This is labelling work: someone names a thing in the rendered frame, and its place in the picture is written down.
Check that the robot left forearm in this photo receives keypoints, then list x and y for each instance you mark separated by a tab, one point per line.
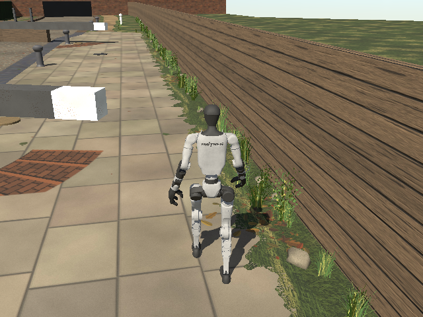
178	177

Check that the left robot hand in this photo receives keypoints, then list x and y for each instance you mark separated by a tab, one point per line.
172	196

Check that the left robot upper arm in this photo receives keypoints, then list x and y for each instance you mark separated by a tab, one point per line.
187	150

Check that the right robot hand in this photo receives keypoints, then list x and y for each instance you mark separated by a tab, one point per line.
243	182

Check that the right robot upper arm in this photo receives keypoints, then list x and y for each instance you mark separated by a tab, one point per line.
235	149

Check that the robot head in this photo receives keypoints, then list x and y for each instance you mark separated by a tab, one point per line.
211	115

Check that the robot right forearm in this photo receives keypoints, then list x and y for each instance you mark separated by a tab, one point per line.
241	171

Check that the left robot foot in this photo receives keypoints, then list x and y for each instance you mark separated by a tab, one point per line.
196	251

